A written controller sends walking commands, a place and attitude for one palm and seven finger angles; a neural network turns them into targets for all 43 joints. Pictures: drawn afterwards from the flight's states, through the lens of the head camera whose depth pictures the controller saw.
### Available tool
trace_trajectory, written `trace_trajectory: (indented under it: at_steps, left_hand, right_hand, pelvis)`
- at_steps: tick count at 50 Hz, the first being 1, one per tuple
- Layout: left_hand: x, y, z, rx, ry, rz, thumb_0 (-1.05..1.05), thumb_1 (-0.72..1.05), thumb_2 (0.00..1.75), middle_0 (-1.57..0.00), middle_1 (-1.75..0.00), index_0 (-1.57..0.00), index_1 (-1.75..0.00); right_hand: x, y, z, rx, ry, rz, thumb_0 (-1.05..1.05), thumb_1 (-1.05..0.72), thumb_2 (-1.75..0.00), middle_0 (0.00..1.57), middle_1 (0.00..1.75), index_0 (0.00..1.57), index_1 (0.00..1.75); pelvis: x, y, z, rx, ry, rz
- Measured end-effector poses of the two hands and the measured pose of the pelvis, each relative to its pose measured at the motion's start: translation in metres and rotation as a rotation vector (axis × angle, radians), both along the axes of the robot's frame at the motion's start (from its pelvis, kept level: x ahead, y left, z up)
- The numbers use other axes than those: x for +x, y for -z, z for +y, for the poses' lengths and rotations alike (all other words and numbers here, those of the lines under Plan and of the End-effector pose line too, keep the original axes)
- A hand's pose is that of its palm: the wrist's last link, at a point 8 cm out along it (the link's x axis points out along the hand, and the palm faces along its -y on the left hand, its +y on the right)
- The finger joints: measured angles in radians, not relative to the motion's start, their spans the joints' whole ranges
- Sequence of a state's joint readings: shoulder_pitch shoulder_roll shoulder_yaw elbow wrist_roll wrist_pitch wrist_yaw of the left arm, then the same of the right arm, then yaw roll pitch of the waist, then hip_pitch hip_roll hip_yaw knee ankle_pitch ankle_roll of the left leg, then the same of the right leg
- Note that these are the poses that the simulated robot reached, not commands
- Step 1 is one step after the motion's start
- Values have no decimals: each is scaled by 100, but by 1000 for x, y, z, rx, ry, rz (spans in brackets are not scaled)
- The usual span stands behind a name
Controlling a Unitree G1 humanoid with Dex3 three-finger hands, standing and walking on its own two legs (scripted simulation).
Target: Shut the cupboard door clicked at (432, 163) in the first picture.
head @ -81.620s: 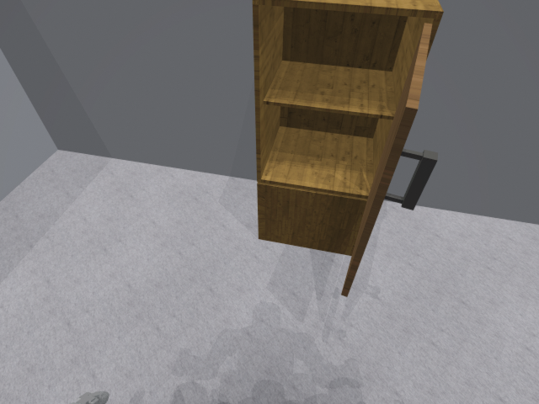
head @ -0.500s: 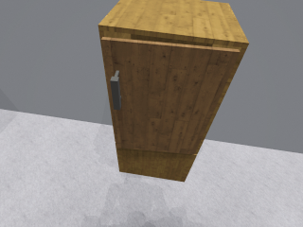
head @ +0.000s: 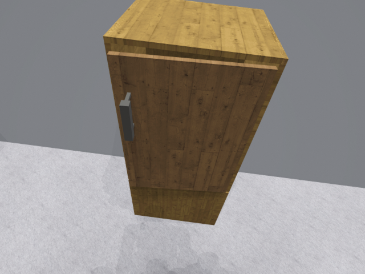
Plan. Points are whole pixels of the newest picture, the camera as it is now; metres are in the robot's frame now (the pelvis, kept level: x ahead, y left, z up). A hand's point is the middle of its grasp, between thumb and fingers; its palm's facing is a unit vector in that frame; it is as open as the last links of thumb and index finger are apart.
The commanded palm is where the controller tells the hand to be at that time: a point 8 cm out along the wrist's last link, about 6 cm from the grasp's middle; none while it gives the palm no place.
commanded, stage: shuffle to correct the standing spot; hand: left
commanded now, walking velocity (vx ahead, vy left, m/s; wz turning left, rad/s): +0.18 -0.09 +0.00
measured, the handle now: (128, 116) +0.51 +0.19 +0.05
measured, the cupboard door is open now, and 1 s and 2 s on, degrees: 4 4 4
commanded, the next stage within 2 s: come to a stop and stand still in 0.20 s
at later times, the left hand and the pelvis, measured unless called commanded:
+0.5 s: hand out of the picture +0.07 +0.10 -0.18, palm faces +0.05 -0.99 -0.09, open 7.4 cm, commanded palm none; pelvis +0.09 -0.04 +0.00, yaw +0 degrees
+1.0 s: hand out of the picture +0.11 +0.13 -0.17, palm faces +0.03 -0.95 -0.30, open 7.4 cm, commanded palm none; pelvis +0.06 -0.07 -0.01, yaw +0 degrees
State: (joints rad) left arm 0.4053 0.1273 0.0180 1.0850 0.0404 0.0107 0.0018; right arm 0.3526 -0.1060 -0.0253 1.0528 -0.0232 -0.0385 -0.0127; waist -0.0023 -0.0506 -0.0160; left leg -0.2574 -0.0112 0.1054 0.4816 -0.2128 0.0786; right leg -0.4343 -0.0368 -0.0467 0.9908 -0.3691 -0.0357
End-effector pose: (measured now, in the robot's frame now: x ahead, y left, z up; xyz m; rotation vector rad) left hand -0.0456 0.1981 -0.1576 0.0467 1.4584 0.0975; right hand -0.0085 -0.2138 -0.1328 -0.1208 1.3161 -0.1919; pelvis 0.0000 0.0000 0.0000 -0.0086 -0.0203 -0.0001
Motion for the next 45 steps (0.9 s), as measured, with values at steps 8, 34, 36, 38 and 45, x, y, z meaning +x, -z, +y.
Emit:
trace_trajectory:
  at_steps: [8, 34, 36, 38, 45]
  left_hand:
    - [85, -21, 10, 97, 61, -126, 3, 94, 89, -20, -29, -20, -30]
    - [130, 5, -36, 31, -17, -17, 0, 91, 89, -20, -30, -20, -30]
    - [135, 0, -29, 66, -5, -33, 0, 91, 89, -20, -30, -20, -30]
    - [139, -6, -22, 106, 7, -57, 0, 91, 89, -20, -30, -20, -30]
    - [139, -23, -17, 215, 45, -174, 0, 91, 89, -20, -29, -20, -30]
  right_hand:
    - [-21, 4, -7, 59, 55, 117, 0, -91, -90, 20, 30, 20, 30]
    - [189, 1, -42, -34, -86, -100, 0, -93, -90, 20, 30, 20, 30]
    - [194, 4, -41, -13, -88, -123, 0, -92, -90, 20, 30, 20, 30]
    - [195, 8, -43, 9, -86, -143, 0, -92, -90, 20, 30, 20, 30]
    - [171, 20, -67, 61, -60, -180, 0, -91, -90, 20, 30, 20, 30]
  pelvis:
    - [20, -6, -21, 9, 9, 25]
    - [99, 6, -38, 16, 15, 22]
    - [92, 6, -41, 18, 17, 24]
    - [85, 7, -46, 19, 19, 25]
    - [66, 12, -63, 7, 16, 0]
